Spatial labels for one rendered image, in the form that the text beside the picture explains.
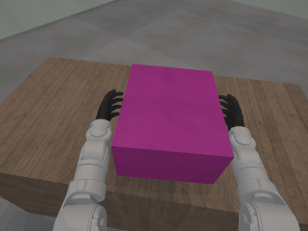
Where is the robot right upper arm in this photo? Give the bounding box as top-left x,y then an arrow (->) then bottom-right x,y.
238,200 -> 299,231

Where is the carton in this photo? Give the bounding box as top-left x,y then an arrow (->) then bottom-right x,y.
111,64 -> 234,185

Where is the robot left forearm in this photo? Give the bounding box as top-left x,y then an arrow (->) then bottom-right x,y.
53,118 -> 113,231

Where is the robot left hand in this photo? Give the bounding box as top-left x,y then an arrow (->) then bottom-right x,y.
96,89 -> 124,121

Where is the robot left upper arm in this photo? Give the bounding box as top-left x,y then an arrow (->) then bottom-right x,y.
54,204 -> 108,231

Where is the robot right forearm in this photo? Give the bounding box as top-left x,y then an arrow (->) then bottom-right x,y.
228,126 -> 300,231

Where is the robot right hand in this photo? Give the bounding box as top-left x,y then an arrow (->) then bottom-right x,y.
218,93 -> 244,132

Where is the pedestal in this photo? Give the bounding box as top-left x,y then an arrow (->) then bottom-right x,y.
0,56 -> 308,231

